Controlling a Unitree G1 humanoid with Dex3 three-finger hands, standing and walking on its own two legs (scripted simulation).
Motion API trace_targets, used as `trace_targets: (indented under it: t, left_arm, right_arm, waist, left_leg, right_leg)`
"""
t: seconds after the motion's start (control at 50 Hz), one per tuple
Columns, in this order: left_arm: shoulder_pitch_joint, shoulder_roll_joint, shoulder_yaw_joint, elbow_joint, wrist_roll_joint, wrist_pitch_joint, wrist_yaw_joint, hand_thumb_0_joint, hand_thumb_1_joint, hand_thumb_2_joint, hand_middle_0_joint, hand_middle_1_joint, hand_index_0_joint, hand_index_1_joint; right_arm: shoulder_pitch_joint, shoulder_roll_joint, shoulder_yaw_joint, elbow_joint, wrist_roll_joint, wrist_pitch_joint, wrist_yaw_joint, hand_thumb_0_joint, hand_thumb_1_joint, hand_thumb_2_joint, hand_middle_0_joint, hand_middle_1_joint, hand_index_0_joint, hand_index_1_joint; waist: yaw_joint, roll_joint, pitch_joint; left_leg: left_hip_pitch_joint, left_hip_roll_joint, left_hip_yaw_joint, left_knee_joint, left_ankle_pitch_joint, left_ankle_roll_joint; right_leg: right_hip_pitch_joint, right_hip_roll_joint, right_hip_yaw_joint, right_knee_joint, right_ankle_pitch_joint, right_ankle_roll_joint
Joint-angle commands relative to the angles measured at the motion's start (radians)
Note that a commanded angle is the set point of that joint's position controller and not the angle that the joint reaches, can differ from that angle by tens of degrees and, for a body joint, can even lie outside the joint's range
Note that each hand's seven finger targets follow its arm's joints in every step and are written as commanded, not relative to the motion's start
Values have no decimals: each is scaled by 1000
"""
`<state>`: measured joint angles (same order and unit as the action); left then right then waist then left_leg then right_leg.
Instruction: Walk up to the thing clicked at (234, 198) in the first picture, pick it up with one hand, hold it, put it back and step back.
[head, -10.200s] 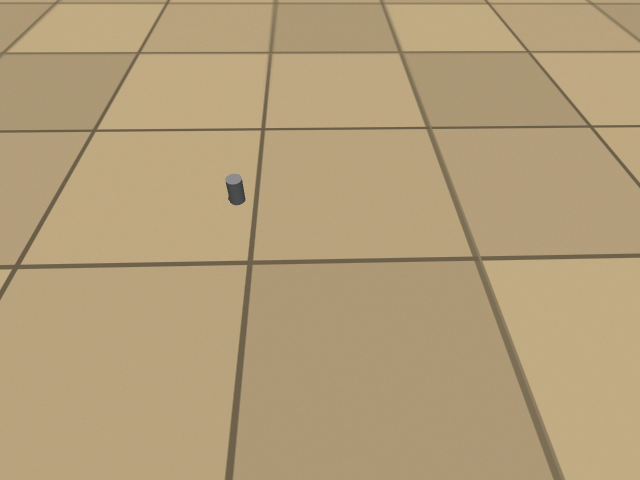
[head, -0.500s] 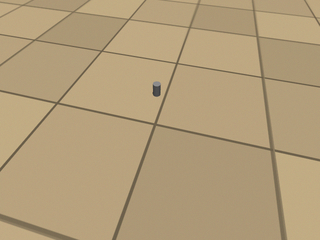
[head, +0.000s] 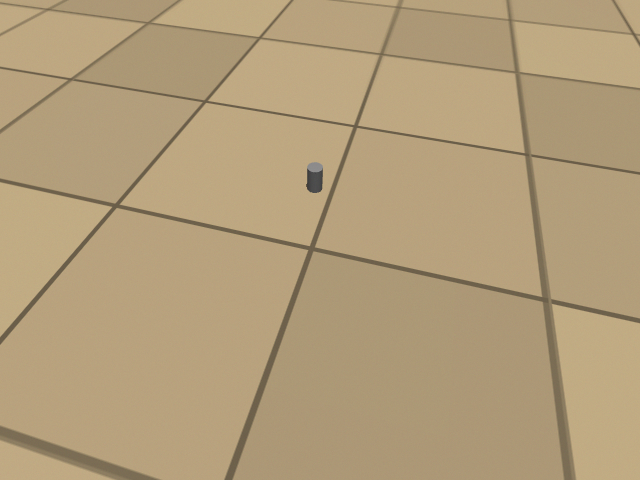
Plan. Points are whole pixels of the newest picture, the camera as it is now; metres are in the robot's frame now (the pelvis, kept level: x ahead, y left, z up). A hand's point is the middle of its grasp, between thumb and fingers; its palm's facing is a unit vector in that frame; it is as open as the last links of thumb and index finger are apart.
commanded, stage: stand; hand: left
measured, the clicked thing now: (314, 177) +1.44 -0.03 -0.72
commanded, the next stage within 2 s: walk up in 0.42 s
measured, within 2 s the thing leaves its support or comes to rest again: neither
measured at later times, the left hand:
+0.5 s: hand out of the picture +0.08 +0.27 -0.15, palm faces +0.06 -0.94 -0.33, open 7.4 cm
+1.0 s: hand out of the picture +0.14 +0.32 -0.16, palm faces +0.41 -0.88 -0.22, open 7.4 cm
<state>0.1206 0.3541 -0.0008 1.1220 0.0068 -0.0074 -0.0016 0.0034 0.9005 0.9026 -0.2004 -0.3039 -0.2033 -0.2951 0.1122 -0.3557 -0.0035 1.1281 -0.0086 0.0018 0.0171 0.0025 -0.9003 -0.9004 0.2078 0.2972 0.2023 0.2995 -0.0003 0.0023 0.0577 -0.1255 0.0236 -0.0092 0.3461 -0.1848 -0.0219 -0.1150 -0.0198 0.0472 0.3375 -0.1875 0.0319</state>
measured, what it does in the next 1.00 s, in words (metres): walks ahead, turning left: left foot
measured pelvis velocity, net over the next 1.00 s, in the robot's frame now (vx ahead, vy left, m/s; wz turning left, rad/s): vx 0.16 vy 0.03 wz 0.47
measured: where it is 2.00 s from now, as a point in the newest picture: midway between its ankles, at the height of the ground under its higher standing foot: (323, 313)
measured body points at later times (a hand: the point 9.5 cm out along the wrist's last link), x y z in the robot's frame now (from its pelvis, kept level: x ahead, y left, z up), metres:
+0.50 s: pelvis +0.01 +0.00 +0.00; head +0.02 +0.01 +0.45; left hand +0.08 +0.32 -0.13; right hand +0.07 -0.31 -0.13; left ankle +0.00 +0.13 -0.75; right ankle -0.01 -0.14 -0.74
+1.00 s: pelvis +0.16 +0.03 -0.01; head +0.13 +0.09 +0.44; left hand +0.12 +0.37 -0.14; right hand +0.37 -0.26 -0.06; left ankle +0.14 +0.15 -0.75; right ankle +0.29 -0.10 -0.68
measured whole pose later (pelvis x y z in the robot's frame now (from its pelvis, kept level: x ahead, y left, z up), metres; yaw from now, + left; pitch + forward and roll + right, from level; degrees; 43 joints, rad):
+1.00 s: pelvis +0.16 +0.03 -0.01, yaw +27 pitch -4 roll +0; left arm 0.17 0.47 0.09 0.82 0.05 0.07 -0.16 0.01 0.90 0.90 -0.20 -0.30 -0.20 -0.29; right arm 0.34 -0.44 -0.05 0.93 0.00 -0.08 -0.01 0.00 -0.90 -0.90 0.21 0.30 0.21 0.30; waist 0.03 -0.15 0.05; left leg -0.19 -0.03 -0.02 0.46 -0.21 0.03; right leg -0.51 -0.08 0.07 1.03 -0.32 0.01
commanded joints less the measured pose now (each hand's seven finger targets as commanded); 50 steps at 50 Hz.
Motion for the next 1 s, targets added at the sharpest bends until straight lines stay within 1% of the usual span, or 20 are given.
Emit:
trace_targets:
  t: [0.0,0.38,0.4,0.42,0.46,0.48,0.5,0.52,0.54,0.56,0.58,0.62,0.68,0.72,0.74,0.76,0.78,0.8,0.88,0.98]
  left_arm:
    - [-21,218,41,-58,3,-24,11,0,900,900,-200,-300,-200,-300]
    - [-20,215,41,-59,4,-20,10,0,900,900,-200,-300,-200,-300]
    - [-95,364,165,-191,49,-21,-33,0,900,900,-200,-300,-200,-300]
    - [-118,362,170,-212,63,-13,-53,0,900,900,-200,-300,-200,-300]
    - [-66,324,173,-245,57,-7,-80,0,900,900,-200,-300,-200,-300]
    - [-12,313,181,-245,52,-7,-85,0,900,900,-200,-300,-200,-300]
    - [85,339,197,-225,55,-7,-84,0,900,900,-200,-300,-200,-300]
    - [141,391,211,-216,58,-9,-76,0,900,900,-200,-300,-200,-300]
    - [39,396,213,-257,46,-5,-69,0,900,900,-200,-300,-200,-300]
    - [-82,375,209,-307,49,-1,-73,0,900,900,-200,-300,-200,-300]
    - [-78,349,203,-323,56,3,-82,0,900,900,-200,-300,-200,-300]
    - [-113,323,192,-336,62,-6,-90,0,900,900,-200,-300,-200,-300]
    - [-235,322,188,-388,56,-3,-100,0,900,900,-200,-300,-200,-300]
    - [-184,267,168,-400,51,10,-103,0,900,900,-200,-300,-200,-300]
    - [-141,201,149,-415,48,18,-112,0,900,900,-200,-300,-200,-300]
    - [-125,182,133,-431,54,26,-122,0,900,900,-200,-300,-200,-300]
    - [-98,265,142,-423,52,37,-129,0,900,900,-200,-300,-200,-300]
    - [-53,324,151,-424,45,40,-136,0,900,900,-200,-300,-200,-300]
    - [24,337,160,-367,36,51,-139,0,900,900,-200,-300,-200,-300]
    - [13,321,153,-413,52,54,-153,0,900,900,-200,-300,-200,-300]
  right_arm:
    - [-28,-212,-44,-62,2,-28,-18,0,-900,-900,200,300,200,300]
    - [-35,-215,-45,-66,1,-29,-19,0,-900,-900,200,300,200,300]
    - [100,-360,-117,-111,19,-47,-3,0,-900,-900,200,300,200,300]
    - [82,-386,-127,-119,4,-53,4,0,-900,-900,200,300,200,300]
    - [10,-392,-138,-168,-17,-60,8,0,-900,-900,200,300,200,300]
    - [-34,-370,-144,-204,-22,-63,6,0,-900,-900,200,300,200,300]
    - [-97,-329,-141,-244,-24,-65,3,0,-900,-900,200,300,200,300]
    - [-131,-265,-120,-280,-11,-64,2,0,-900,-900,200,300,200,300]
    - [-108,-265,-117,-276,-21,-65,-2,0,-900,-900,200,300,200,300]
    - [-27,-298,-125,-257,-14,-62,3,0,-900,-900,200,300,200,300]
    - [-7,-322,-127,-239,-4,-65,16,0,-900,-900,200,300,200,300]
    - [36,-305,-127,-238,-4,-68,34,0,-900,-900,200,300,200,300]
    - [262,-305,-135,-182,6,-64,29,0,-900,-900,200,300,200,300]
    - [474,-335,-168,-124,-9,-70,-9,0,-900,-900,200,300,200,300]
    - [523,-428,-196,-133,-20,-65,-30,0,-900,-900,200,300,200,300]
    - [478,-512,-214,-174,-23,-61,-45,0,-900,-900,200,300,200,300]
    - [338,-532,-204,-230,-8,-66,-49,0,-900,-900,200,300,200,300]
    - [230,-523,-186,-265,17,-72,-53,0,-900,-900,200,300,200,300]
    - [145,-434,-145,-291,11,-108,-64,0,-900,-900,200,300,200,300]
    - [182,-438,-143,-283,13,-131,-65,0,-900,-900,200,300,200,300]
  waist:
    - [-2,1,-92]
    - [2,6,-74]
    - [21,-88,-143]
    - [23,-42,-58]
    - [71,45,-27]
    - [105,47,-29]
    - [173,1,-45]
    - [213,-189,-61]
    - [183,-255,-42]
    - [120,-197,-18]
    - [121,-145,0]
    - [84,-180,64]
    - [-24,-174,15]
    - [-142,52,-138]
    - [-152,250,-108]
    - [-116,296,-94]
    - [-53,162,-50]
    - [13,86,-3]
    - [68,50,8]
    - [45,83,3]
  left_leg:
    - [26,104,-71,-50,146,41]
    - [11,103,-74,-65,108,43]
    - [-175,119,-280,-40,-326,93]
    - [-277,125,-334,-88,-455,87]
    - [-321,116,-340,-81,-428,70]
    - [-373,88,-307,-23,-389,49]
    - [-543,4,-147,82,-295,-25]
    - [-776,-114,127,323,-202,-69]
    - [-754,11,85,505,-284,-9]
    - [-648,48,74,510,-298,-1]
    - [-553,61,42,478,-303,9]
    - [-482,92,26,405,-232,32]
    - [-211,47,142,274,-99,48]
    - [249,-47,120,124,-56,79]
    - [386,80,-164,30,-267,119]
    - [349,276,-589,-121,-629,157]
    - [111,372,-797,-294,-835,208]
    - [-24,394,-823,-340,-841,258]
    - [-151,236,-399,-203,-496,184]
    - [-88,180,-328,-171,-402,195]
  right_leg:
    - [15,-106,57,-46,176,-46]
    - [12,-102,51,-50,132,-46]
    - [113,-69,-36,120,-370,-82]
    - [55,-65,-5,182,-488,-95]
    - [1,-76,34,190,-460,-111]
    - [51,-95,51,129,-458,-125]
    - [251,-161,96,-16,-504,-161]
    - [473,-330,218,-236,-590,-221]
    - [358,-464,279,-235,-472,-263]
    - [248,-462,243,-222,-445,-270]
    - [180,-407,211,-221,-469,-274]
    - [103,-338,57,-183,-425,-235]
    - [10,-241,-179,-55,-296,-172]
    - [-218,-104,-293,471,-64,-131]
    - [-499,-2,-259,713,-349,-96]
    - [-667,45,-128,871,-408,-77]
    - [-599,-6,10,909,-350,-80]
    - [-512,-51,77,912,-318,-75]
    - [-402,-119,87,734,-175,-32]
    - [-521,-99,69,684,-46,19]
